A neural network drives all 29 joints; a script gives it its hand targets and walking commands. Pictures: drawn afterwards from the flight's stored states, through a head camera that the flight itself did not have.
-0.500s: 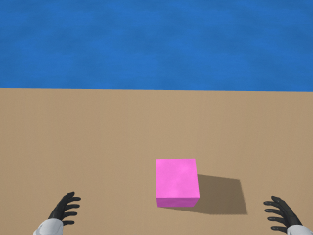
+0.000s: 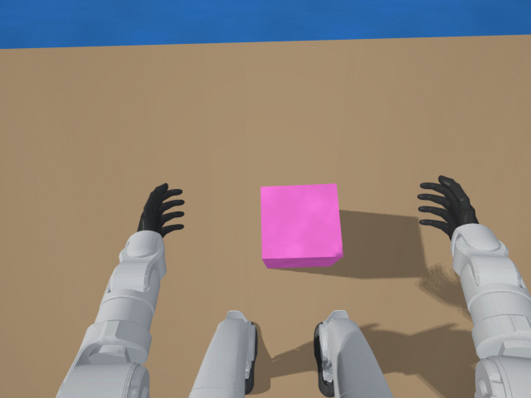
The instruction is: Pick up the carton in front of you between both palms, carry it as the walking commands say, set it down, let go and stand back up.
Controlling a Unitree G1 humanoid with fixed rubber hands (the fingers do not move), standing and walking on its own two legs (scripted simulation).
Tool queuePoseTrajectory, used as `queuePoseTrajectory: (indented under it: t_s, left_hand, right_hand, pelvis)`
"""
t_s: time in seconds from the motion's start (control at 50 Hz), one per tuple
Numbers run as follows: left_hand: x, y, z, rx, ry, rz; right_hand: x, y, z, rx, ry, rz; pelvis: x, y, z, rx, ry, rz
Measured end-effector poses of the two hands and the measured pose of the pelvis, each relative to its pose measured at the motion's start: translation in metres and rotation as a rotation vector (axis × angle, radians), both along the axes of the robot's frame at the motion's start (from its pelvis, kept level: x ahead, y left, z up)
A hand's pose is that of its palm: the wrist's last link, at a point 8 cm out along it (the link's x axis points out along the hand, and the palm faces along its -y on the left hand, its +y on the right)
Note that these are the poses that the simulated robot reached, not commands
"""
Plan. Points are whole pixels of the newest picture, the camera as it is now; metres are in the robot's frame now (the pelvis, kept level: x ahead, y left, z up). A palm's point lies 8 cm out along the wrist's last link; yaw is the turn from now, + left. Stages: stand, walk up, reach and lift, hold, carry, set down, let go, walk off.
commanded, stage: reach and lift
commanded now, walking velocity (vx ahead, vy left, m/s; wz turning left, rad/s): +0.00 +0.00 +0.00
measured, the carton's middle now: (298, 230) +0.46 -0.04 -0.56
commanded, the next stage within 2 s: none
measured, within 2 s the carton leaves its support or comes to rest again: neither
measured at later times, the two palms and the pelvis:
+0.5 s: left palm (207, 182) +0.47 +0.16 -0.18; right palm (405, 173) +0.48 -0.22 -0.17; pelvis -0.03 +0.00 -0.06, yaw +0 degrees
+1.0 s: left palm (226, 219) +0.45 +0.16 -0.41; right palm (374, 216) +0.46 -0.22 -0.41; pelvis -0.07 +0.01 -0.26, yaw +1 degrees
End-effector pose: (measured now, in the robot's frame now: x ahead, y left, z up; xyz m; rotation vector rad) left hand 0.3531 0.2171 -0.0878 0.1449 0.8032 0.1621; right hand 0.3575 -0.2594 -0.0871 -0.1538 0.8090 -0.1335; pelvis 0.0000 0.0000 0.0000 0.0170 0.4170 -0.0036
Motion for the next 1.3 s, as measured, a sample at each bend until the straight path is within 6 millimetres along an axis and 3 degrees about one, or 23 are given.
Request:
queuePoseTrajectory:
  t_s: [0.22, 0.3, 0.38, 0.48, 0.56, 0.68, 0.84, 1.04, 1.22, 1.3]
  left_hand:
    - [0.076, -0.04, -0.027, -0.057, -0.115, 0.022]
    - [0.101, -0.052, -0.036, -0.074, -0.147, 0.025]
    - [0.113, -0.06, -0.05, -0.079, -0.161, 0.023]
    - [0.116, -0.062, -0.08, -0.079, -0.151, 0.023]
    - [0.114, -0.06, -0.116, -0.078, -0.13, 0.026]
    - [0.107, -0.055, -0.188, -0.075, -0.106, 0.024]
    - [0.1, -0.054, -0.275, -0.078, -0.118, 0.006]
    - [0.101, -0.059, -0.339, -0.088, -0.099, 0.008]
    - [0.103, -0.061, -0.397, -0.093, -0.056, 0.005]
    - [0.103, -0.059, -0.411, -0.09, -0.062, 0.006]
  right_hand:
    - [0.078, 0.02, -0.026, 0.076, -0.118, 0.003]
    - [0.105, 0.028, -0.034, 0.09, -0.152, 0.013]
    - [0.119, 0.033, -0.048, 0.092, -0.164, 0.017]
    - [0.122, 0.035, -0.078, 0.094, -0.152, 0.002]
    - [0.118, 0.037, -0.116, 0.092, -0.13, -0.013]
    - [0.107, 0.037, -0.189, 0.081, -0.105, -0.031]
    - [0.098, 0.031, -0.275, 0.068, -0.124, -0.042]
    - [0.101, 0.037, -0.339, 0.086, -0.11, -0.046]
    - [0.101, 0.044, -0.401, 0.082, -0.068, -0.04]
    - [0.103, 0.048, -0.415, 0.079, -0.07, -0.031]
  pelvis:
    - [-0.044, -0.003, -0.032, 0.006, 0.185, -0.005]
    - [-0.049, -0.003, -0.042, 0.01, 0.245, -0.006]
    - [-0.047, -0.004, -0.046, 0.014, 0.302, -0.006]
    - [-0.037, -0.004, -0.055, 0.015, 0.378, -0.005]
    - [-0.028, -0.003, -0.075, 0.017, 0.439, -0.003]
    - [-0.026, 0.0, -0.125, 0.016, 0.501, 0.004]
    - [-0.042, 0.005, -0.202, 0.011, 0.474, 0.008]
    - [-0.069, 0.007, -0.269, 0.014, 0.353, 0.006]
    - [-0.077, 0.006, -0.304, 0.016, 0.272, 0.015]
    - [-0.074, 0.003, -0.313, 0.015, 0.24, 0.014]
